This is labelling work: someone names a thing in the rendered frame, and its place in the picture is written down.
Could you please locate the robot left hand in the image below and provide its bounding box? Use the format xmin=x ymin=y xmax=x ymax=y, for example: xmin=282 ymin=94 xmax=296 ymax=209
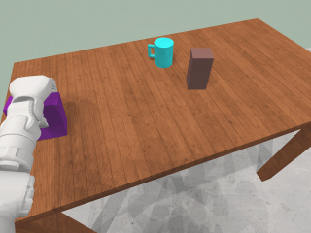
xmin=9 ymin=75 xmax=57 ymax=128

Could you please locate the sponge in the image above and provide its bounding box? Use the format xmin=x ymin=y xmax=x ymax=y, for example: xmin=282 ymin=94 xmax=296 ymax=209
xmin=3 ymin=92 xmax=67 ymax=141

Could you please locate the robot left forearm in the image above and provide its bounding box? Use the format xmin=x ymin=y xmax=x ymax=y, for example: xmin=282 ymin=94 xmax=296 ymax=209
xmin=0 ymin=93 xmax=44 ymax=174

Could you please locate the robot left upper arm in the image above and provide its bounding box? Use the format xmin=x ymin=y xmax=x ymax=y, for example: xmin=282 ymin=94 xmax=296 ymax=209
xmin=0 ymin=170 xmax=35 ymax=233

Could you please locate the table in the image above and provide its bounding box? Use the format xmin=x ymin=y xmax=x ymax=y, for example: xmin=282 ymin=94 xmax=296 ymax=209
xmin=0 ymin=18 xmax=311 ymax=233

